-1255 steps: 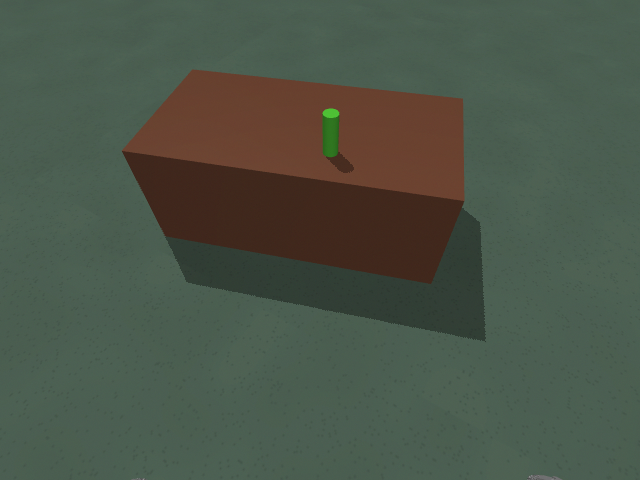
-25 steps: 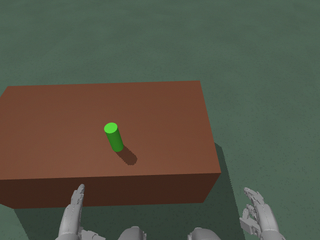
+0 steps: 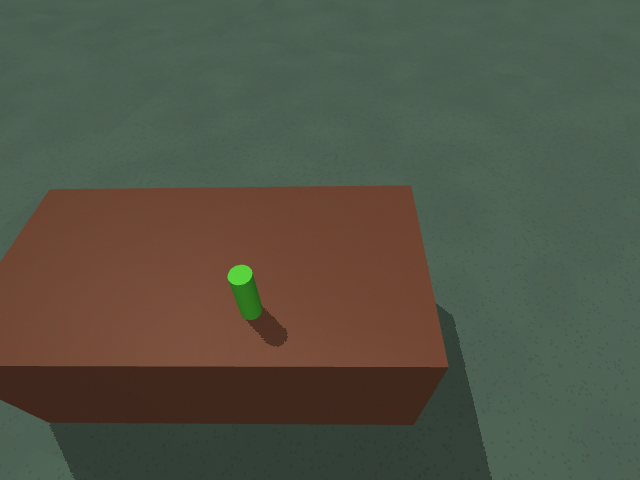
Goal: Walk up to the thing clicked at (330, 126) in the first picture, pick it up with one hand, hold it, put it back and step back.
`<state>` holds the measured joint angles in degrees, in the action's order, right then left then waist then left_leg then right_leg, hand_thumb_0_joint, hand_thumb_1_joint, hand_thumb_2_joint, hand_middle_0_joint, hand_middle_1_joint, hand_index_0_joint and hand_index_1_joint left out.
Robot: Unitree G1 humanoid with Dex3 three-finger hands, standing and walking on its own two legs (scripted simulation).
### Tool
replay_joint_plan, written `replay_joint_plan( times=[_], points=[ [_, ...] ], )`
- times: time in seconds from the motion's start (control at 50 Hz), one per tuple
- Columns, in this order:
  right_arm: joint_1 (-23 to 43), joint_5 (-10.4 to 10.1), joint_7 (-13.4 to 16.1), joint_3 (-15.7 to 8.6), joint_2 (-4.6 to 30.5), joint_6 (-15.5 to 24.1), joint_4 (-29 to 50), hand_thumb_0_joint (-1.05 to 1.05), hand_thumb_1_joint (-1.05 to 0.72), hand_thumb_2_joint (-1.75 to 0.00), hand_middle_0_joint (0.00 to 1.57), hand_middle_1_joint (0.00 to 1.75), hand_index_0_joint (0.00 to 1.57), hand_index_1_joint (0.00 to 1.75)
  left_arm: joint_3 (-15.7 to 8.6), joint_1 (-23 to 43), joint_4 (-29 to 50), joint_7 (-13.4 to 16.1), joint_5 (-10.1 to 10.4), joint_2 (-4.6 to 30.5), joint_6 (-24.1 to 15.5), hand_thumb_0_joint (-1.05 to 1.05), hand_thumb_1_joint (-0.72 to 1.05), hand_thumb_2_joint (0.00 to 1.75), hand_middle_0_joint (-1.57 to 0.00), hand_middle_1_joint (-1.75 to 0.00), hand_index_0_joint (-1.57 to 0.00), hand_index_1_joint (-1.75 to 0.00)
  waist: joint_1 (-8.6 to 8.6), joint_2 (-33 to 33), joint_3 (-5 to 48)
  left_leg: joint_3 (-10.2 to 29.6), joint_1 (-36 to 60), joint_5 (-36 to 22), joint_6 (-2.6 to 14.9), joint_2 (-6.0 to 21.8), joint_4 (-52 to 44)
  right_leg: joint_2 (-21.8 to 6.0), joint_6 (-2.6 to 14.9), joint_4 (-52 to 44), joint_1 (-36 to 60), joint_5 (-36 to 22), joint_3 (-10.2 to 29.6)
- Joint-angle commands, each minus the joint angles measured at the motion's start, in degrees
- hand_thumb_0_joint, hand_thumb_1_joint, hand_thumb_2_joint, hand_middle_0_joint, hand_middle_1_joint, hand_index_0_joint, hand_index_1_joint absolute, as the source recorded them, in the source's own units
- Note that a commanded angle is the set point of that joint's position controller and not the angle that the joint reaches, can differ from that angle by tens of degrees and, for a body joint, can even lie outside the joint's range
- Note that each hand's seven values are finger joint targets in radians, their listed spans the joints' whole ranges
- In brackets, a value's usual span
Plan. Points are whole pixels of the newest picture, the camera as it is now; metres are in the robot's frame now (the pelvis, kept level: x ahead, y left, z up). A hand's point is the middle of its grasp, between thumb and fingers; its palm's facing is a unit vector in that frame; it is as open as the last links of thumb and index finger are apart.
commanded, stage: stand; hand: left
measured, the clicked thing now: (246, 293) +0.50 +0.19 -0.24
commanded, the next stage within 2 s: step back in 1.96 s
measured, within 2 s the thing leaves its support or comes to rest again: neither
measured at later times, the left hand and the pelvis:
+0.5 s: hand out of the picture +0.05 +0.24 -0.15, palm faces -0.01 -0.94 -0.34, open 7.3 cm; pelvis +0.00 +0.00 +0.01, yaw +0 degrees
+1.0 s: hand out of the picture +0.07 +0.25 -0.14, palm faces -0.02 -0.94 -0.34, open 7.3 cm; pelvis +0.01 +0.00 +0.02, yaw +0 degrees
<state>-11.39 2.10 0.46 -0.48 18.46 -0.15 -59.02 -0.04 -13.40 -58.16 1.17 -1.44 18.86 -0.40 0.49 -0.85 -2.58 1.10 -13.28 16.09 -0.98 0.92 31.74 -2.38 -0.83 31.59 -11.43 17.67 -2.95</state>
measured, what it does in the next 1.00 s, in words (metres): stands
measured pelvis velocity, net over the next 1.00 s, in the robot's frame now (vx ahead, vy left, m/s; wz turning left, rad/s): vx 0.01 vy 0.00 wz -0.01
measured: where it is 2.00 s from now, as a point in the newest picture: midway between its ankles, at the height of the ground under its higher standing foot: outside the picture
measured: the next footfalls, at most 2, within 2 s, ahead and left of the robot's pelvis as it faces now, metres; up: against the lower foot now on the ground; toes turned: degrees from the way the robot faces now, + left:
none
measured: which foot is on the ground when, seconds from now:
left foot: down 0.00-1.00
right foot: down 0.00-1.00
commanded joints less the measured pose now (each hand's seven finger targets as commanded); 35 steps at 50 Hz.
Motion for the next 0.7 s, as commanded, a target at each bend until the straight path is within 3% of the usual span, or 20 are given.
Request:
replay_joint_plan(
  times=[0.0,0.04,0.12,0.28,0.38,0.54,0.68],
  points=[
    [3.22,-0.65,0.88,-2.05,10.73,1.52,1.46,0.0,-0.9,-0.9,0.2,0.3,0.2,0.3,-2.45,3.4,0.66,0.89,0.18,11.67,-1.45,0.0,0.9,0.9,-0.2,-0.3,-0.2,-0.3,-0.21,0.53,2.26,5.37,2.11,-9.67,2.54,4.5,-8.99,-4.4,2.48,-9.9,2.38,-9.07,5.69],
    [3.29,-0.76,0.97,-1.96,10.84,1.55,0.31,0.0,-0.9,-0.9,0.2,0.3,0.2,0.3,-2.2,3.54,-0.86,0.79,0.15,11.59,-1.39,0.0,0.9,0.9,-0.2,-0.3,-0.2,-0.3,-0.22,0.25,1.83,5.43,3.4,-10.34,2.31,4.72,-10.16,-4.48,2.32,-10.99,2.54,-9.24,5.61],
    [4.01,-0.83,0.84,-1.91,11.33,1.36,-1.3,0.0,-0.9,-0.9,0.2,0.3,0.2,0.3,-2.11,4.97,-2.85,0.48,0.06,11.68,-1.3,0.0,0.9,0.9,-0.2,-0.3,-0.2,-0.3,-0.29,-0.33,-0.56,5.88,1.93,-4.4,2.04,4.77,-13.44,-4.03,1.82,-13.19,2.73,-4.56,5.19],
    [4.84,-0.82,0.89,-1.69,11.06,1.56,-3.08,0.0,-0.9,-0.9,0.2,0.3,0.2,0.3,-2.26,7.06,-5.29,0.36,0.15,11.47,-1.43,0.0,0.9,0.9,-0.2,-0.3,-0.2,-0.3,-0.09,-0.14,0.99,5.39,3.08,-8.12,1.84,5.2,-14.65,-4.87,1.64,-14.65,5.88,-8.42,5.37],
    [5.27,-0.88,0.72,-1.67,10.87,1.35,-3.46,0.0,-0.9,-0.9,0.2,0.3,0.2,0.3,-2.32,7.66,-6.41,0.3,0.15,11.86,-1.44,0.0,0.9,0.9,-0.2,-0.3,-0.2,-0.3,-0.23,1.16,0.17,4.92,4.24,-7.74,1.74,4.95,-14.79,-4.87,1.43,-16.49,4.19,-5.88,5.57],
    [5.66,-1.03,0.82,-1.35,11.36,1.52,-3.91,0.0,-0.9,-0.9,0.2,0.3,0.2,0.3,-2.41,8.19,-6.95,0.24,0.31,11.98,-1.47,0.0,0.9,0.9,-0.2,-0.3,-0.2,-0.3,-0.15,0.46,2.17,4.7,5.54,-11.93,1.78,5.68,-15.1,-5.24,1.37,-15.83,6.77,-12.17,5.36],
    [6.0,-1.14,0.85,-1.27,12.23,1.48,-4.33,0.0,-0.9,-0.9,0.2,0.3,0.2,0.3,-2.18,8.16,-7.12,0.07,0.43,11.81,-1.29,0.0,0.9,0.9,-0.2,-0.3,-0.2,-0.3,-0.14,-0.37,1.77,4.38,6.02,-10.79,1.49,5.72,-15.83,-5.06,1.22,-16.58,5.75,-10.62,5.35]
  ],
)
